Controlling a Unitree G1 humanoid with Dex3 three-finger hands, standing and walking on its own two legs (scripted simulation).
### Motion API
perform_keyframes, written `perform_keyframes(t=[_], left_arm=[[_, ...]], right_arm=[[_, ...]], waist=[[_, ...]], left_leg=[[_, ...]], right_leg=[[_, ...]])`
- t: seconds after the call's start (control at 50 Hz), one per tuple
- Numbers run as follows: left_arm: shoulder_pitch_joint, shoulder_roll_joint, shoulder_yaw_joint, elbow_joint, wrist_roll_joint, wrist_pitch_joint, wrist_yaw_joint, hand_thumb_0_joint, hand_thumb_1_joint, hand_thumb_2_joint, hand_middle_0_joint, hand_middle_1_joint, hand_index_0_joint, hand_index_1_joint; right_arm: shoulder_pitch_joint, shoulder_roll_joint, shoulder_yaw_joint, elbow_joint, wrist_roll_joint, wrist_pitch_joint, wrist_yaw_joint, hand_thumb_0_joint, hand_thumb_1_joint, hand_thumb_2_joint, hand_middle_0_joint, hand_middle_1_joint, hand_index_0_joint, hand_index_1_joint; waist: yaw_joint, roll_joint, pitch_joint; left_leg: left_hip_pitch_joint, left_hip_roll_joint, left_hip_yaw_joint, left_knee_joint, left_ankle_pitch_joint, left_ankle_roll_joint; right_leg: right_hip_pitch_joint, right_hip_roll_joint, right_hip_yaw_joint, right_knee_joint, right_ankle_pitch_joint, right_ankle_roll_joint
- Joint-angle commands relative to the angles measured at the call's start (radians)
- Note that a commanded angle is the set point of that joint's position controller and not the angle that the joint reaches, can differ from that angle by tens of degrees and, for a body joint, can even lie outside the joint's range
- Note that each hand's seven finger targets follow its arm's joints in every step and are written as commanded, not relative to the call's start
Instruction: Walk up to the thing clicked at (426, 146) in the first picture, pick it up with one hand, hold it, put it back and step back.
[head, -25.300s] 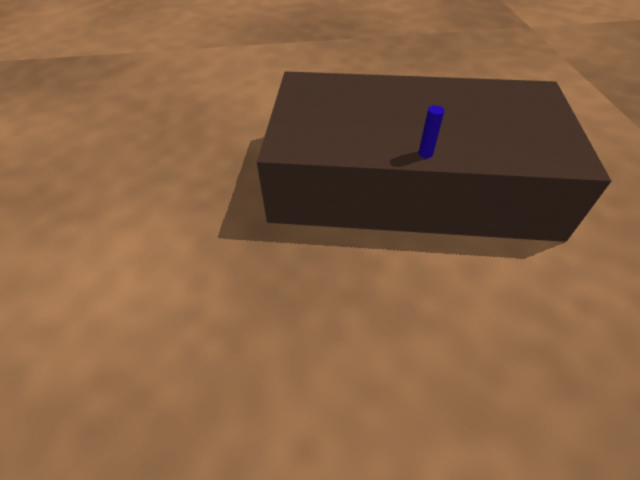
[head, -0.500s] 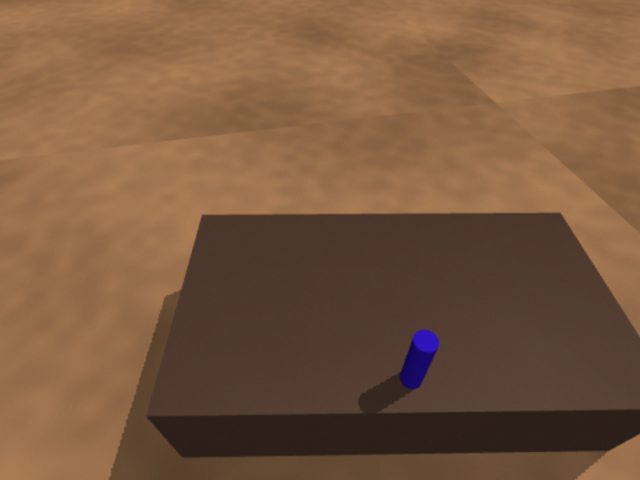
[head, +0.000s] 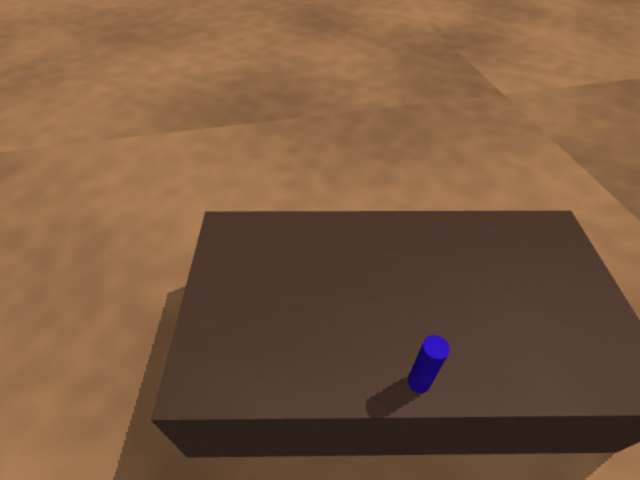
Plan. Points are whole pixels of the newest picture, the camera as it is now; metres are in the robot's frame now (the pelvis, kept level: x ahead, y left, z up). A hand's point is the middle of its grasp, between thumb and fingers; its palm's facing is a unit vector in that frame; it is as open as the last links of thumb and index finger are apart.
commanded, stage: stand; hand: right
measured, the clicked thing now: (426, 365) +0.42 -0.22 -0.36
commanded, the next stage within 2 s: none
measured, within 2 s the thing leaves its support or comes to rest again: neither
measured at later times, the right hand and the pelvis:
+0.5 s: hand out of the picture +0.08 -0.25 -0.15, palm faces -0.05 +0.93 -0.36, open 9.9 cm; pelvis +0.00 +0.00 +0.00, yaw +1 degrees
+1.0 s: hand out of the picture +0.08 -0.26 -0.16, palm faces -0.07 +0.93 -0.35, open 7.4 cm; pelvis +0.01 +0.00 +0.00, yaw +2 degrees
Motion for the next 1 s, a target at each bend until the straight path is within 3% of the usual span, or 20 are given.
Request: perform_keyframes(t=[0.0,0.06,0.1,0.12,0.28,0.32,0.42,0.56,0.6,0.64,0.7,0.72,0.98], left_arm=[[-0.031,0.197,0.039,-0.046,0.003,-0.018,0.016,0.0,0.896,0.901,-0.2,-0.302,-0.2,-0.301],[-0.033,0.198,0.04,-0.049,0.003,-0.02,0.017,0.0,0.896,0.901,-0.2,-0.301,-0.2,-0.301],[-0.046,0.195,0.04,-0.05,0.003,-0.017,0.016,0.0,0.899,0.9,-0.2,-0.3,-0.2,-0.3],[-0.05,0.193,0.039,-0.05,0.002,-0.015,0.016,0.0,0.899,0.9,-0.2,-0.3,-0.2,-0.3],[-0.061,0.203,0.043,-0.049,0.004,-0.017,0.014,0.0,0.899,0.9,-0.2,-0.3,-0.2,-0.3],[-0.054,0.2,0.043,-0.046,0.006,-0.017,0.013,0.0,0.899,0.9,-0.2,-0.3,-0.2,-0.3],[-0.063,0.208,0.045,-0.054,0.005,-0.021,0.014,0.0,0.899,0.9,-0.2,-0.3,-0.2,-0.3],[-0.055,0.21,0.043,-0.052,0.004,-0.024,0.014,0.0,0.899,0.9,-0.2,-0.3,-0.2,-0.3],[-0.056,0.215,0.044,-0.048,0.005,-0.024,0.014,0.0,0.899,0.9,-0.2,-0.3,-0.2,-0.3],[-0.054,0.213,0.044,-0.052,0.005,-0.025,0.013,0.0,0.899,0.9,-0.2,-0.3,-0.2,-0.3],[-0.046,0.209,0.044,-0.051,0.003,-0.026,0.012,0.0,0.899,0.9,-0.2,-0.3,-0.2,-0.3],[-0.054,0.209,0.044,-0.051,0.004,-0.026,0.011,0.0,0.899,0.9,-0.2,-0.3,-0.2,-0.3],[-0.044,0.212,0.047,-0.058,0.0,-0.028,0.009,0.0,0.899,0.9,-0.2,-0.3,-0.2,-0.3]], right_arm=[[-0.028,-0.215,-0.04,-0.047,0.004,-0.023,-0.019,0.0,0.554,-0.048,0.05,0.05,0.05,0.05],[-0.038,-0.22,-0.041,-0.05,0.007,-0.026,-0.02,0.0,0.561,-0.045,0.05,0.049,0.049,0.049],[-0.044,-0.218,-0.04,-0.048,0.005,-0.026,-0.021,0.0,0.401,-0.205,0.2,0.209,0.2,0.209],[-0.048,-0.223,-0.041,-0.046,0.006,-0.024,-0.02,0.0,0.321,-0.285,0.2,0.289,0.2,0.289],[-0.063,-0.225,-0.046,-0.047,0.004,-0.023,-0.016,0.0,-0.319,-0.9,0.2,0.3,0.2,0.3],[-0.068,-0.232,-0.049,-0.046,0.004,-0.022,-0.016,0.0,-0.479,-0.9,0.2,0.3,0.2,0.3],[-0.061,-0.226,-0.047,-0.047,0.005,-0.023,-0.014,0.0,-0.879,-0.9,0.2,0.3,0.2,0.3],[-0.065,-0.223,-0.047,-0.045,0.005,-0.019,-0.01,0.0,-0.9,-0.9,0.2,0.3,0.2,0.3],[-0.061,-0.221,-0.047,-0.042,0.005,-0.015,-0.009,0.0,-0.9,-0.9,0.2,0.3,0.2,0.3],[-0.057,-0.229,-0.048,-0.042,0.004,-0.017,-0.009,0.0,-0.9,-0.9,0.2,0.3,0.2,0.3],[-0.063,-0.224,-0.049,-0.042,0.004,-0.016,-0.007,0.0,-0.9,-0.9,0.2,0.3,0.2,0.3],[-0.047,-0.223,-0.047,-0.04,0.004,-0.016,-0.006,0.0,-0.9,-0.9,0.2,0.3,0.2,0.3],[-0.052,-0.229,-0.045,-0.045,0.005,-0.023,-0.006,0.0,-0.9,-0.9,0.2,0.3,0.2,0.3]], waist=[[-0.003,0.015,-0.061],[-0.003,0.013,-0.088],[-0.003,0.017,-0.07],[-0.002,0.021,-0.057],[-0.002,0.012,-0.06],[-0.001,0.016,-0.043],[-0.004,0.007,-0.078],[-0.004,0.001,-0.071],[-0.007,-0.004,-0.05],[-0.007,0.002,-0.06],[-0.002,0.001,-0.042],[-0.012,0.005,-0.031],[-0.004,0.018,-0.068]], left_leg=[[-0.015,0.105,-0.085,-0.078,0.183,0.026],[0.015,0.108,-0.079,-0.062,0.274,0.028],[0.005,0.104,-0.078,-0.077,0.235,0.022],[-0.005,0.104,-0.082,-0.087,0.204,0.022],[-0.015,0.101,-0.087,-0.097,0.161,0.023],[-0.026,0.097,-0.09,-0.105,0.092,0.025],[-0.006,0.104,-0.089,-0.092,0.189,0.026],[0.005,0.1,-0.091,-0.092,0.167,0.026],[-0.008,0.096,-0.093,-0.099,0.106,0.026],[-0.01,0.099,-0.092,-0.095,0.129,0.03],[-0.012,0.094,-0.094,-0.1,0.094,0.026],[-0.039,0.091,-0.094,-0.111,0.061,0.024],[-0.009,0.099,-0.1,-0.099,0.162,0.025]], right_leg=[[0.042,-0.089,0.081,-0.046,0.134,-0.024],[0.06,-0.094,0.075,-0.037,0.214,-0.024],[0.044,-0.09,0.071,-0.045,0.165,-0.023],[0.042,-0.089,0.073,-0.053,0.13,-0.023],[0.053,-0.096,0.072,-0.065,0.099,-0.025],[0.039,-0.094,0.069,-0.073,0.064,-0.027],[0.065,-0.103,0.07,-0.062,0.129,-0.029],[0.048,-0.102,0.067,-0.075,0.106,-0.029],[0.034,-0.102,0.07,-0.087,0.053,-0.029],[0.046,-0.106,0.073,-0.084,0.086,-0.033],[0.026,-0.101,0.069,-0.091,0.045,-0.033],[0.034,-0.098,0.071,-0.091,0.032,-0.031],[0.057,-0.107,0.067,-0.072,0.103,-0.034]])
